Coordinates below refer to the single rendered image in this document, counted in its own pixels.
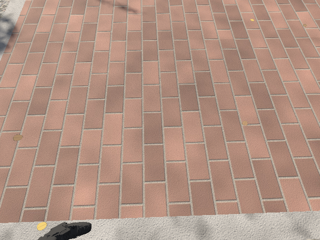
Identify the robot left hand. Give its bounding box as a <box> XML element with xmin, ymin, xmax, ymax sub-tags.
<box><xmin>38</xmin><ymin>222</ymin><xmax>92</xmax><ymax>240</ymax></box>

